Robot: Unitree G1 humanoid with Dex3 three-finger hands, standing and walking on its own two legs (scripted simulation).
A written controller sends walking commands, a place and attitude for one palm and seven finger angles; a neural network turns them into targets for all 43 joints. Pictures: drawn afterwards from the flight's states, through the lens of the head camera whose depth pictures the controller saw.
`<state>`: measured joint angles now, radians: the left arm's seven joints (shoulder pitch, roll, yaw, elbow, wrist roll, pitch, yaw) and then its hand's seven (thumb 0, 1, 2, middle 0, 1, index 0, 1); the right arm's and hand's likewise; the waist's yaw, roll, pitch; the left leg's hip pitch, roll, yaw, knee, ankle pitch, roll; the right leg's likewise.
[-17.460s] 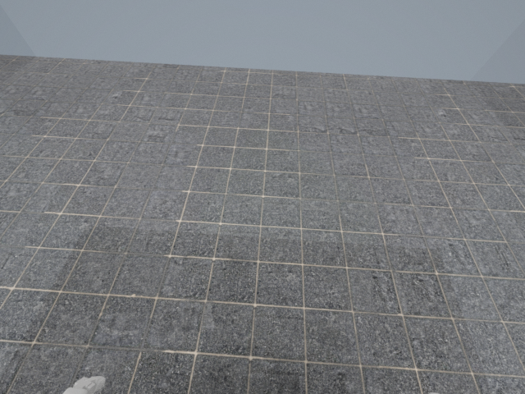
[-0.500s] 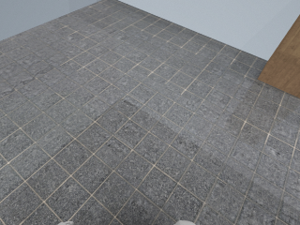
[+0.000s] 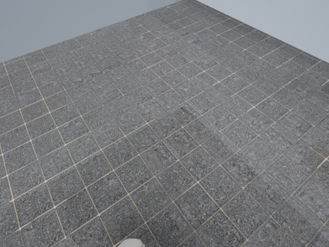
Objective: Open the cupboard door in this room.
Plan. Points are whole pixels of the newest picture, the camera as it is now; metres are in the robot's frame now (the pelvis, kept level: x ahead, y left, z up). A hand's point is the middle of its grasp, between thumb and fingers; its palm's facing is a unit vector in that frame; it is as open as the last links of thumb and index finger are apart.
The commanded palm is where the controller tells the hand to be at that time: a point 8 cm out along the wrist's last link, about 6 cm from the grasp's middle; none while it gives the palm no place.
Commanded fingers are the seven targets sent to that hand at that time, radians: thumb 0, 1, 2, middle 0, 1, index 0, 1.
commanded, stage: turn or walk to find it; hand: left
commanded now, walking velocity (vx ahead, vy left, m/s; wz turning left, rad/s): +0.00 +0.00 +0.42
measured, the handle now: out of the picture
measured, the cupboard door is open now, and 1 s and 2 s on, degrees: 0 0 0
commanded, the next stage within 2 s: none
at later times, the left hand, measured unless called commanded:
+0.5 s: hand out of the picture +0.04 +0.26 -0.16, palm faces +0.22 -0.94 -0.26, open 7.4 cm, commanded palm none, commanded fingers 0.00 0.90 0.90 -0.20 -0.30 -0.20 -0.30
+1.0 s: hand out of the picture -0.05 +0.16 -0.15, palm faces +0.45 -0.85 -0.27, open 7.3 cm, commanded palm none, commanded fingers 0.00 0.90 0.90 -0.20 -0.30 -0.20 -0.30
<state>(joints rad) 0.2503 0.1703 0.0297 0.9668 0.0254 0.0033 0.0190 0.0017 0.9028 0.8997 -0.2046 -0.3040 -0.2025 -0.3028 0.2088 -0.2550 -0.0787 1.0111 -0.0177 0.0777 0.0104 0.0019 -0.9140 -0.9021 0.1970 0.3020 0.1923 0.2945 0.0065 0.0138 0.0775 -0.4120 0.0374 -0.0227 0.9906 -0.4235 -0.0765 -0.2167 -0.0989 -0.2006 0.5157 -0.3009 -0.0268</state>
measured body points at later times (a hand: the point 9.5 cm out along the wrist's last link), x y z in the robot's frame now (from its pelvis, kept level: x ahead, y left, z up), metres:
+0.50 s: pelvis -0.01 +0.03 +0.00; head +0.03 +0.05 +0.45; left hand +0.02 +0.31 -0.14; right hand +0.11 -0.19 -0.14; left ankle -0.04 +0.14 -0.74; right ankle +0.00 -0.11 -0.68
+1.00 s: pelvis -0.01 -0.03 +0.00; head +0.03 -0.05 +0.45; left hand -0.08 +0.20 -0.13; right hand +0.12 -0.26 -0.17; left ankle -0.13 +0.11 -0.65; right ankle +0.02 -0.09 -0.74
